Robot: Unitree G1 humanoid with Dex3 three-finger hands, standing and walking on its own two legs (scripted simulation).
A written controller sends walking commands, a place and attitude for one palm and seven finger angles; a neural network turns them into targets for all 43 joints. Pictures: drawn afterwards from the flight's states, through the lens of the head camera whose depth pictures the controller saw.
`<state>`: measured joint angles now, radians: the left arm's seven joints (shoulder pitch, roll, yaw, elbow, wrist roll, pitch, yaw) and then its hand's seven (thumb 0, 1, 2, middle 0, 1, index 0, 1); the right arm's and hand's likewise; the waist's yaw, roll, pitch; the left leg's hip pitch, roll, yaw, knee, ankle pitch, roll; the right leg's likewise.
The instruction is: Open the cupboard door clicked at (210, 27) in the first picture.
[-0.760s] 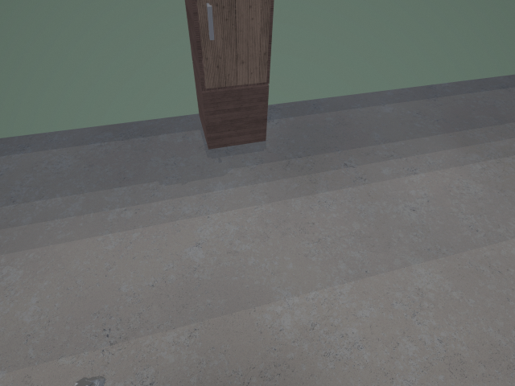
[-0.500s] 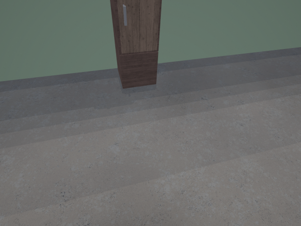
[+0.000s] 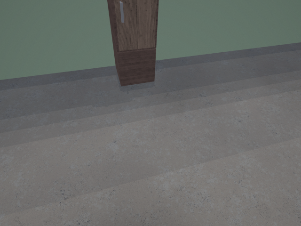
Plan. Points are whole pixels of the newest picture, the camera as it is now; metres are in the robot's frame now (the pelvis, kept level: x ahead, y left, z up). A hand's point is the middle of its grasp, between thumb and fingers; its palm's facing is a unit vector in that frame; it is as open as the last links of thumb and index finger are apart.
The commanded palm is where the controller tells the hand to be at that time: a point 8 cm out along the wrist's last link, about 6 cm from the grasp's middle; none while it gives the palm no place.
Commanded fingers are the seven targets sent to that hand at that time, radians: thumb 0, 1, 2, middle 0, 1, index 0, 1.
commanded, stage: stand and wait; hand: left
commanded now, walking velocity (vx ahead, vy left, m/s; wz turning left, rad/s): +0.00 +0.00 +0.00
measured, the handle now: (121, 12) +1.56 +0.31 -0.02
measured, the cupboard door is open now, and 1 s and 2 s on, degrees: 0 0 0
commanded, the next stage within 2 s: look at it before walking up in 0.06 s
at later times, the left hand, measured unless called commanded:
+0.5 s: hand out of the picture +0.08 +0.24 -0.16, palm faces -0.03 -0.95 -0.32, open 7.4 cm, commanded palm none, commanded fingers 0.00 0.90 0.90 -0.20 -0.30 -0.20 -0.30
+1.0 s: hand out of the picture +0.09 +0.24 -0.16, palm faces -0.04 -0.94 -0.33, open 7.4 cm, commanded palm none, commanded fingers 0.00 0.90 0.90 -0.20 -0.30 -0.20 -0.30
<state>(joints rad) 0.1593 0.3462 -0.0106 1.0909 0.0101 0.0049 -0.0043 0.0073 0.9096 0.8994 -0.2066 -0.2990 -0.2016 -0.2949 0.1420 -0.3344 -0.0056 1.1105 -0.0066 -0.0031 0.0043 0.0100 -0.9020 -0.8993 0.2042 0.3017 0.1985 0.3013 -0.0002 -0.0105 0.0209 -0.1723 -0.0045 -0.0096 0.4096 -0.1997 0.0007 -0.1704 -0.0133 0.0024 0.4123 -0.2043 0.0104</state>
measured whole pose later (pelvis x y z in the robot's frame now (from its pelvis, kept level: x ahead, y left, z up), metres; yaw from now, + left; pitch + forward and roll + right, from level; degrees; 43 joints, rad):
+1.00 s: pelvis +0.02 -0.01 +0.00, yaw -1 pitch -2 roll +0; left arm 0.13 0.34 -0.01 1.09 0.01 0.00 0.00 0.01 0.91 0.90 -0.21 -0.30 -0.20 -0.29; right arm 0.11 -0.33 0.00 1.12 0.00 -0.01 0.00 0.01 -0.90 -0.90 0.20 0.30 0.20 0.30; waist 0.00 -0.01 0.03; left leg -0.13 0.01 -0.01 0.35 -0.20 -0.01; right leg -0.14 0.00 0.01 0.37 -0.21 0.00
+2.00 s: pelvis +0.18 -0.04 -0.01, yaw -8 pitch +1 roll +1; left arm 0.47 0.13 0.02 1.11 0.03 -0.08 0.02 0.00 0.91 0.90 -0.20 -0.30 -0.20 -0.29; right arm 0.26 -0.17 -0.04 1.13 -0.02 0.00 0.01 0.02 -0.91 -0.90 0.20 0.30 0.20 0.30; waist 0.04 -0.02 0.03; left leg -0.54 0.08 0.11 1.16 -0.37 -0.01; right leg 0.00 0.02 -0.01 0.41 -0.42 -0.06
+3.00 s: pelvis +0.65 -0.13 -0.01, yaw -15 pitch -1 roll -1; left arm 0.19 0.17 0.07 1.03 0.01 -0.09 0.02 -0.04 0.96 0.90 -0.21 -0.30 -0.20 -0.29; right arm 0.36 -0.12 -0.05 1.12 -0.02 -0.02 -0.01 0.01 -0.91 -0.90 0.20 0.30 0.19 0.30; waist -0.03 0.01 0.04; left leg -0.48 0.14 0.06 1.22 -0.32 0.00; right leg -0.22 0.00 -0.17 0.48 -0.25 -0.06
